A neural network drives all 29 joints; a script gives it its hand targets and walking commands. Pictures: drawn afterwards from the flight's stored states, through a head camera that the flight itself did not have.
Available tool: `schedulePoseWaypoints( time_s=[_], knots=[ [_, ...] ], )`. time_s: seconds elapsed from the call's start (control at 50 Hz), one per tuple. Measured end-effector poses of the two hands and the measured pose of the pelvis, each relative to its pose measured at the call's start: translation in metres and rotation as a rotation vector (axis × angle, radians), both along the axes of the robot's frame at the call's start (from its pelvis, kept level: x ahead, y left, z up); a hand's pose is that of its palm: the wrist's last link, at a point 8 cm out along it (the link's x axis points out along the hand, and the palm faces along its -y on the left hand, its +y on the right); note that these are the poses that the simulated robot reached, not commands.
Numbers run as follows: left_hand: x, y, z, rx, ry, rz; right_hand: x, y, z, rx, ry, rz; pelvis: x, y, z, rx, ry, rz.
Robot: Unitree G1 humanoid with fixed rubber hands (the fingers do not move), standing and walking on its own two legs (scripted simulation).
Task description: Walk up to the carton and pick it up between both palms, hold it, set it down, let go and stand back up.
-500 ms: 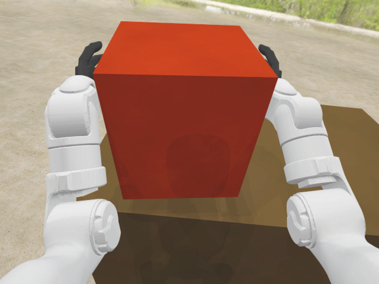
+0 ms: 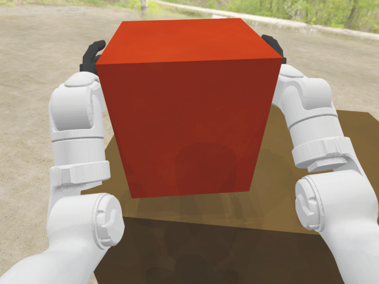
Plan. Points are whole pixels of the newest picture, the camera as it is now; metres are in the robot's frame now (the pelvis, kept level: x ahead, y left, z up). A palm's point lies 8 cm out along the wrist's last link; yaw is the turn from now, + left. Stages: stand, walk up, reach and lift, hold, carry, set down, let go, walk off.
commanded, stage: hold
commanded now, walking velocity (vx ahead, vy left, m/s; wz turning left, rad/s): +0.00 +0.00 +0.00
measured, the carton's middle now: (186, 107) +0.38 +0.00 +0.26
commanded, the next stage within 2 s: set down in 1.82 s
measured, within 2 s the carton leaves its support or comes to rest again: neither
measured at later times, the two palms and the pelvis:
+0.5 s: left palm (84, 90) +0.36 +0.18 +0.30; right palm (266, 77) +0.37 -0.15 +0.33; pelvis +0.00 +0.01 +0.00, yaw +0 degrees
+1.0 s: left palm (76, 85) +0.35 +0.19 +0.32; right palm (261, 77) +0.37 -0.14 +0.33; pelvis +0.00 +0.00 +0.00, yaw +1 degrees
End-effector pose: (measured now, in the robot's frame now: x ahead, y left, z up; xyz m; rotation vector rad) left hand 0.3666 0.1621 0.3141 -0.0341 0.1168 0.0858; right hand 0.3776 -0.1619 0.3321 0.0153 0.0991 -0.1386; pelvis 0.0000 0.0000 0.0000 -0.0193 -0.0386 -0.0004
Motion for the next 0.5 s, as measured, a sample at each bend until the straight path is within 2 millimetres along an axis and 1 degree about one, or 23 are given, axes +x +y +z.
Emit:
schedulePoseWaypoints(
  time_s=[0.14,0.28,0.38,0.5],
  knots=[
    [-0.005,0.014,-0.002,-0.002,0.005,0.015,0.002,0.013,-0.006,0.002,0.012,0.023,0.008,-0.001,0.000,0.001,-0.023,0.015],
    [-0.013,0.027,-0.006,0.009,-0.021,0.019,-0.003,0.027,-0.004,0.008,-0.009,0.032,0.005,0.003,0.000,0.000,-0.032,0.023],
    [-0.013,0.025,-0.007,0.016,-0.020,0.008,-0.006,0.025,-0.001,0.015,-0.005,0.019,0.000,0.008,0.000,0.001,-0.025,0.018],
    [-0.008,0.013,-0.010,0.025,-0.006,0.000,-0.004,0.014,-0.003,0.014,0.012,0.005,-0.005,0.010,0.000,0.003,-0.013,0.007]
  ],
)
